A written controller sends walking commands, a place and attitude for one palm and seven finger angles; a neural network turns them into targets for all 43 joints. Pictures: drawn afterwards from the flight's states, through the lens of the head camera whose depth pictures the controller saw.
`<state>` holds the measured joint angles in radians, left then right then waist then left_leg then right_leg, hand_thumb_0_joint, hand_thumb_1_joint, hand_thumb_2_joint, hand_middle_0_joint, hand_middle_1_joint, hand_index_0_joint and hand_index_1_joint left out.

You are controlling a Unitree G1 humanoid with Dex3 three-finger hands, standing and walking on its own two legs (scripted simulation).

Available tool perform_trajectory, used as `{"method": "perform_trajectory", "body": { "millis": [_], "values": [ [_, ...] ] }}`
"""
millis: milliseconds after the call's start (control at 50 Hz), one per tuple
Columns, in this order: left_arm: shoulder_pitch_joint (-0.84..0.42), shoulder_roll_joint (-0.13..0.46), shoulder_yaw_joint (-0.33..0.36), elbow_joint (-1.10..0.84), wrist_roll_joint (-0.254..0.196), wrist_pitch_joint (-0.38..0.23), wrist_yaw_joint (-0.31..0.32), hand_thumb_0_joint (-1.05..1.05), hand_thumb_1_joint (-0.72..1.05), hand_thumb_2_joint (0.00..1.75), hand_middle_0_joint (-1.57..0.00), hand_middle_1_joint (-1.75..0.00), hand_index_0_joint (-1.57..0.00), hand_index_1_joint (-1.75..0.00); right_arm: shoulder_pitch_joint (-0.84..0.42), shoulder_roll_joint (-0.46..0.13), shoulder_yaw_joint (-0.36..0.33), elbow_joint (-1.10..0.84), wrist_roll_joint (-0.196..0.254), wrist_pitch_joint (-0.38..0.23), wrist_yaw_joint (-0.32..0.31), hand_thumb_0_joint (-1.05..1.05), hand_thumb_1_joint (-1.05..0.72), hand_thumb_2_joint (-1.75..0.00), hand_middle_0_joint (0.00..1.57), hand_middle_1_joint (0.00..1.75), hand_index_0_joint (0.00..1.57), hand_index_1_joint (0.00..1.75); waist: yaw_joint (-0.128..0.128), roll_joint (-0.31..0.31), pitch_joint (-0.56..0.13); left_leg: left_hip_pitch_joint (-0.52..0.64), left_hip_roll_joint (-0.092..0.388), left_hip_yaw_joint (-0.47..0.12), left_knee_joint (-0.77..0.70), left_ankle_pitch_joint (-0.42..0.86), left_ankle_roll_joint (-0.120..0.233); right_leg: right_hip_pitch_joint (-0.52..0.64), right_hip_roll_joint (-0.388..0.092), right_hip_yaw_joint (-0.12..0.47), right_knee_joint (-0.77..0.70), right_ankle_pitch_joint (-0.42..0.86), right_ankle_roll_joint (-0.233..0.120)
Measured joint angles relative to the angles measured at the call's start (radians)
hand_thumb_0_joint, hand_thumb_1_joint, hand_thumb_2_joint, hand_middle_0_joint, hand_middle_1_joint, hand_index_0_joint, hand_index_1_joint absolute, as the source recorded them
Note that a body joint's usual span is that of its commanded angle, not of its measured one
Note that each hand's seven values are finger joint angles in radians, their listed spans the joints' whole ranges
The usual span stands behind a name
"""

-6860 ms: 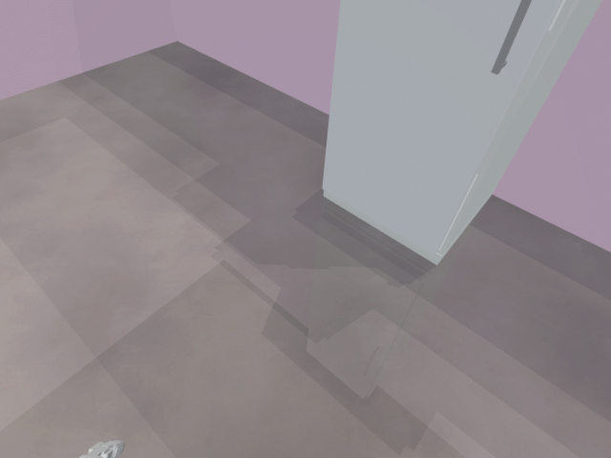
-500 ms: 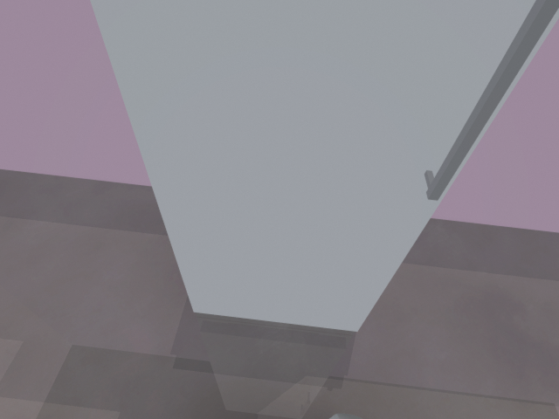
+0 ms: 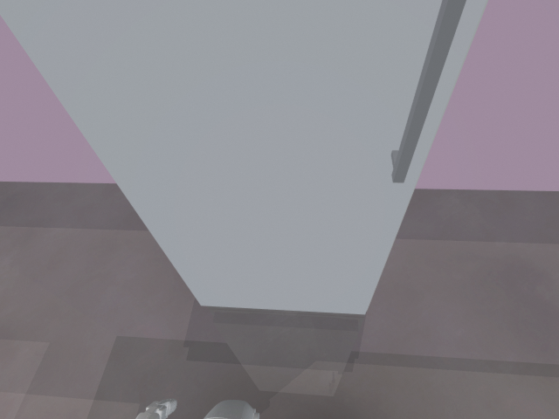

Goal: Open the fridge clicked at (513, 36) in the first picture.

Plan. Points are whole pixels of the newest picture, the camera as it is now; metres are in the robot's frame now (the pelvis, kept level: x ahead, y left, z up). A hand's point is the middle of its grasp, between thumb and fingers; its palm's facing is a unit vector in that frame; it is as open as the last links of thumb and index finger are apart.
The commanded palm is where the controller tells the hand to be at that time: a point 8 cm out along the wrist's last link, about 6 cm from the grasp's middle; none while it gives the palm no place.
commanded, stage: come to a stop and stand still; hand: right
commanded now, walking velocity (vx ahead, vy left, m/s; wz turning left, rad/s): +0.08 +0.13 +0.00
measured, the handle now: (428, 61) +0.47 -0.17 +0.25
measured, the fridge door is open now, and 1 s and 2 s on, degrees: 0 0 0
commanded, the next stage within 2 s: look again from close up in 1.94 s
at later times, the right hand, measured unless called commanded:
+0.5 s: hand out of the picture -0.08 -0.09 -0.14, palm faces +0.06 +0.96 -0.26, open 7.4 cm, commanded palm none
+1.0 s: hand out of the picture -0.10 -0.11 -0.18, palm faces +0.14 +0.98 -0.16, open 7.4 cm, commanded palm none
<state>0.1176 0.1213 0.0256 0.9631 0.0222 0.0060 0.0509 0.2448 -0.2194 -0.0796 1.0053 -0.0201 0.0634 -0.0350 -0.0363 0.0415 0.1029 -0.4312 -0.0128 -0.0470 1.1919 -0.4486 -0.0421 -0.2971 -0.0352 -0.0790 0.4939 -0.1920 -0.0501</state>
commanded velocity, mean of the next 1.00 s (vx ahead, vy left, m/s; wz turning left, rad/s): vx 0.06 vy -0.07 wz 0.00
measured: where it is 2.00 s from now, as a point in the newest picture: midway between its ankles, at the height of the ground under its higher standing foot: outside the picture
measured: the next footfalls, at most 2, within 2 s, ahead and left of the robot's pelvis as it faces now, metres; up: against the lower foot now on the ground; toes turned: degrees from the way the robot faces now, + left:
left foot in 0.32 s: -0.06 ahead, +0.16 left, +0.00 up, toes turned +5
right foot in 0.88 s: +0.01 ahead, -0.10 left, +0.00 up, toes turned -7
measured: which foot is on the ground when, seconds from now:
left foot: up 0.00-0.30, down 0.32-1.00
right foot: down 0.00-0.32, up 0.34-0.86, down 0.88-1.00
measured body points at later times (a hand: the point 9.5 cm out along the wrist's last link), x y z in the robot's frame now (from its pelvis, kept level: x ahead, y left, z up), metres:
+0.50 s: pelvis -0.06 +0.08 +0.01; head -0.07 +0.13 +0.46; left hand -0.10 +0.31 -0.17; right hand -0.08 -0.14 -0.12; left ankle -0.10 +0.16 -0.74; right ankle -0.03 -0.09 -0.66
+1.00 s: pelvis -0.03 +0.03 -0.01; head -0.02 +0.03 +0.44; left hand +0.08 +0.25 -0.15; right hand -0.11 -0.16 -0.17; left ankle -0.10 +0.16 -0.74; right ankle -0.04 -0.08 -0.74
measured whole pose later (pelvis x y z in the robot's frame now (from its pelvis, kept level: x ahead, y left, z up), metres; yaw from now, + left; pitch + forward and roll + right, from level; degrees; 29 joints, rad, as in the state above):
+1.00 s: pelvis -0.03 +0.03 -0.01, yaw +0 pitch -1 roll -1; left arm 0.11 0.14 0.02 1.07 0.01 -0.02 0.04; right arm 0.38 -0.10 -0.01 1.17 -0.02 0.01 -0.05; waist -0.08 0.03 0.03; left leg -0.10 0.06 0.07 0.50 -0.38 -0.02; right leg -0.19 -0.03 -0.09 0.51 -0.30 0.00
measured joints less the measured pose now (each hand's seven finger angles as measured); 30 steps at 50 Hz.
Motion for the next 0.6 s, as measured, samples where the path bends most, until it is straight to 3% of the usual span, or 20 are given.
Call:
{"method": "perform_trajectory", "body": {
  "millis": [60, 120, 200, 280, 320, 380, 420, 480, 540, 600],
  "values": [
    [0.024, 0.004, 0.005, 0.005, 0.000, -0.008, 0.002, 0.00, 0.92, 0.90, -0.20, -0.30, -0.20, -0.30, 0.008, -0.015, -0.009, 0.004, -0.003, 0.006, 0.009, 0.00, -0.90, -0.90, 0.20, 0.30, 0.20, 0.30, 0.016, -0.001, -0.025, 0.015, 0.019, -0.011, -0.003, 0.043, -0.014, 0.003, -0.014, -0.008, -0.044, 0.034, 0.006],
    [0.061, 0.016, 0.013, 0.019, 0.004, -0.007, -0.003, 0.00, 0.92, 0.90, -0.20, -0.30, -0.20, -0.30, 0.009, -0.024, -0.012, 0.012, -0.004, 0.014, 0.017, 0.01, -0.90, -0.90, 0.20, 0.30, 0.19, 0.30, 0.032, -0.008, -0.050, 0.064, 0.044, -0.002, -0.096, 0.045, -0.019, 0.007, -0.025, -0.008, -0.074, 0.062, 0.013],
    [0.113, 0.037, 0.025, 0.049, 0.010, 0.003, -0.014, 0.00, 0.91, 0.90, -0.20, -0.30, -0.20, -0.30, -0.001, -0.019, 0.000, 0.021, -0.002, 0.014, 0.024, 0.01, -0.91, -0.90, 0.20, 0.30, 0.19, 0.30, 0.057, -0.027, -0.074, 0.149, 0.067, 0.040, -0.297, -0.004, -0.006, 0.006, -0.033, -0.002, -0.103, 0.097, 0.028],
    [0.166, 0.059, 0.037, 0.090, 0.016, 0.019, -0.027, 0.00, 0.91, 0.90, -0.20, -0.30, -0.20, -0.30, -0.006, 0.008, 0.020, 0.024, 0.008, -0.008, 0.027, 0.01, -0.91, -0.90, 0.20, 0.30, 0.19, 0.30, 0.074, -0.051, -0.095, 0.252, 0.056, 0.099, -0.548, -0.013, 0.026, 0.000, -0.024, 0.008, -0.127, 0.127, 0.048],
    [0.193, 0.061, 0.043, 0.112, 0.010, 0.032, -0.029, 0.00, 0.91, 0.90, -0.20, -0.30, -0.20, -0.30, 0.012, 0.019, 0.027, 0.021, 0.005, -0.029, 0.026, 0.00, -0.91, -0.90, 0.20, 0.30, 0.19, 0.30, 0.066, -0.037, -0.111, 0.318, 0.061, 0.113, -0.723, 0.046, 0.045, -0.025, -0.001, -0.002, -0.079, 0.050, 0.067],
    [0.230, 0.080, 0.053, 0.140, 0.010, 0.062, -0.034, 0.01, 0.91, 0.90, -0.20, -0.30, -0.20, -0.30, 0.052, 0.070, 0.048, 0.039, 0.000, -0.035, 0.016, 0.00, -0.91, -0.90, 0.20, 0.30, 0.19, 0.30, 0.047, -0.078, -0.132, 0.326, 0.058, 0.120, -0.744, 0.130, 0.065, -0.092, 0.016, 0.040, 0.123, -0.141, 0.083],
    [0.246, 0.087, 0.056, 0.148, 0.014, 0.070, -0.045, 0.01, 0.91, 0.90, -0.20, -0.30, -0.20, -0.30, 0.095, 0.096, 0.056, 0.057, 0.003, -0.042, 0.012, 0.00, -0.90, -0.90, 0.20, 0.30, 0.20, 0.30, 0.031, -0.083, -0.153, 0.339, 0.066, 0.100, -0.789, 0.156, 0.069, -0.128, 0.029, 0.049, 0.260, -0.123, 0.085],
    [0.258, 0.090, 0.057, 0.137, 0.013, 0.051, -0.058, 0.01, 0.91, 0.90, -0.20, -0.30, -0.20, -0.30, 0.135, 0.123, 0.065, 0.082, 0.007, -0.057, 0.011, 0.00, -0.90, -0.90, 0.20, 0.30, 0.20, 0.30, 0.038, -0.091, -0.147, 0.359, 0.070, 0.091, -0.851, 0.194, 0.072, -0.160, 0.024, 0.052, 0.395, -0.040, 0.095],
    [0.267, 0.087, 0.055, 0.132, 0.013, 0.041, -0.060, 0.01, 0.91, 0.90, -0.20, -0.30, -0.20, -0.30, 0.150, 0.142, 0.068, 0.091, 0.008, -0.073, 0.009, 0.01, -0.90, -0.90, 0.20, 0.30, 0.20, 0.30, 0.039, -0.102, -0.123, 0.366, 0.069, 0.108, -0.871, 0.204, 0.079, -0.170, 0.013, 0.058, 0.450, -0.011, 0.111],
    [0.258, 0.086, 0.050, 0.141, 0.012, 0.049, -0.056, 0.01, 0.91, 0.90, -0.20, -0.30, -0.20, -0.30, 0.167, 0.158, 0.070, 0.092, 0.007, -0.090, 0.004, 0.01, -0.90, -0.90, 0.20, 0.30, 0.20, 0.30, 0.020, -0.108, -0.101, 0.364, 0.072, 0.122, -0.865, 0.197, 0.082, -0.165, 0.008, 0.058, 0.459, -0.035, 0.122]
  ]
}}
